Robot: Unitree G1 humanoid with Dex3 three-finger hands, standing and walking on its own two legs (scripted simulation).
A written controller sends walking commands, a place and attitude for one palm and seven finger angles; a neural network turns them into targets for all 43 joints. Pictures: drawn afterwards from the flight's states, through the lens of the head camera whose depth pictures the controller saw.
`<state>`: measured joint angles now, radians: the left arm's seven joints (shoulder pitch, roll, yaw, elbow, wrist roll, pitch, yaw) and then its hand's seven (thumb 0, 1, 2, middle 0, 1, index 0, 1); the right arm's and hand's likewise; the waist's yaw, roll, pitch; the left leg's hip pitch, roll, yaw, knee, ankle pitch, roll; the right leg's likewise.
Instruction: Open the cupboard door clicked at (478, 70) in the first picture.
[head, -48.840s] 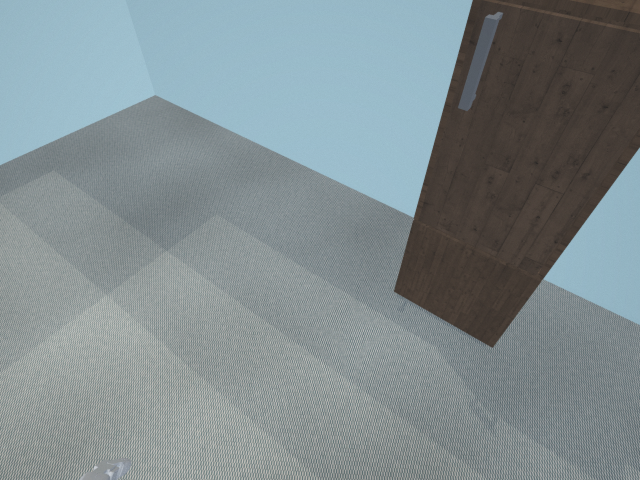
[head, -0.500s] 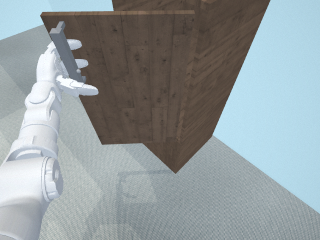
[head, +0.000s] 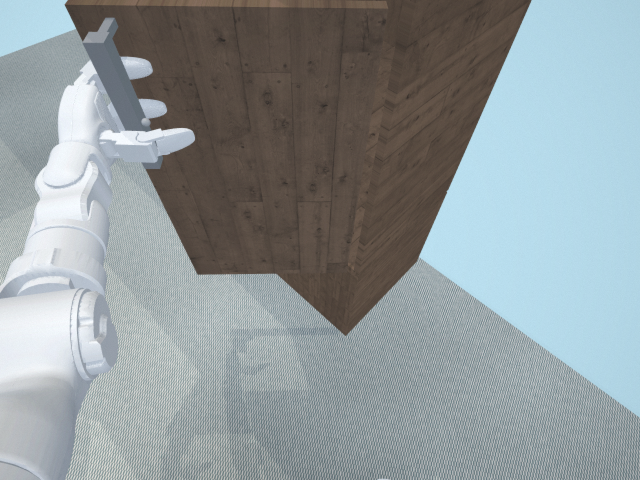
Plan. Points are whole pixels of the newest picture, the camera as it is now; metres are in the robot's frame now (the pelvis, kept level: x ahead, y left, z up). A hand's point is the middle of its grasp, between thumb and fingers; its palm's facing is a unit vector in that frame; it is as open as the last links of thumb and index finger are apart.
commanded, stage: close the thumb around the handle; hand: left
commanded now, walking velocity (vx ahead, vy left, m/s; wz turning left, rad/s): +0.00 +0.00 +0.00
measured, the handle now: (133, 100) +0.54 +0.23 +0.16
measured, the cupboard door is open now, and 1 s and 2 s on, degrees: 45 63 94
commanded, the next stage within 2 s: pull the door open along its arc in 0.40 s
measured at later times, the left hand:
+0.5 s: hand (145, 121) +0.50 +0.20 +0.16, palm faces +0.04 -1.00 +0.00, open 5.6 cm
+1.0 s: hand (147, 181) +0.40 +0.18 +0.16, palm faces -0.01 -1.00 +0.00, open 5.9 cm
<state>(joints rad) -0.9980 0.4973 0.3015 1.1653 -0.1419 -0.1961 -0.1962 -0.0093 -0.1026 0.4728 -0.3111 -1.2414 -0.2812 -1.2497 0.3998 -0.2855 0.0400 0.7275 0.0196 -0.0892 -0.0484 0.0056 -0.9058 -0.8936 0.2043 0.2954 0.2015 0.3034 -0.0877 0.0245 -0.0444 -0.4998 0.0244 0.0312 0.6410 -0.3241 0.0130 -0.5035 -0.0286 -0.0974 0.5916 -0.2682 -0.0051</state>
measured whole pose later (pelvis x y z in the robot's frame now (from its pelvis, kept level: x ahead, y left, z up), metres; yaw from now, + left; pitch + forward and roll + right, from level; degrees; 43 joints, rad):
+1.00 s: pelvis +0.02 +0.00 +0.01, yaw -4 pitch +4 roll +0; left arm -0.36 0.31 0.32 0.39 -0.23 0.01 -0.22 0.01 0.71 0.74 -0.38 -1.35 -0.35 -1.35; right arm 0.30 -0.27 0.03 0.59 0.06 -0.02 -0.04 0.01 -0.91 -0.89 0.20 0.30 0.20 0.30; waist -0.03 0.05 -0.08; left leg -0.27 0.04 0.10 0.52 -0.32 0.01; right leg -0.32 0.00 -0.03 0.51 -0.26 0.00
